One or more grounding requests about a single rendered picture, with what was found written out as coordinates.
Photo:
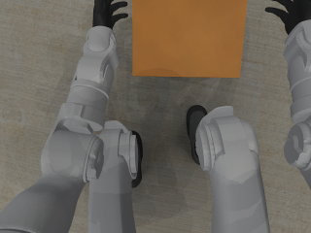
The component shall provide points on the robot left upper arm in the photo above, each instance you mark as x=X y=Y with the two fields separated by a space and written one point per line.
x=71 y=159

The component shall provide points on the right robot shin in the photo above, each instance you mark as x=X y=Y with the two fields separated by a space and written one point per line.
x=227 y=111

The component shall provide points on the carton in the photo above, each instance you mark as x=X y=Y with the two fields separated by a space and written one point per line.
x=188 y=38

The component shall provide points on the robot right thigh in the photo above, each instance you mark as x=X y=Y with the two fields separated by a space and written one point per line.
x=238 y=197

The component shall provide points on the robot left hand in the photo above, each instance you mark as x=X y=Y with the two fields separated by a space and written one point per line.
x=103 y=13

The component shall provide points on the robot left forearm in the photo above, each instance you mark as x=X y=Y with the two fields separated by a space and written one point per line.
x=84 y=110

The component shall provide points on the robot right upper arm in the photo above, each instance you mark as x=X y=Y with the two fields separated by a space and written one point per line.
x=297 y=149

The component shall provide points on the robot right hand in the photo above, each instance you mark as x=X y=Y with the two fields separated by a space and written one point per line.
x=298 y=11

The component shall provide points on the robot right forearm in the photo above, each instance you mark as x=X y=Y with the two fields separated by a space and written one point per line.
x=298 y=56

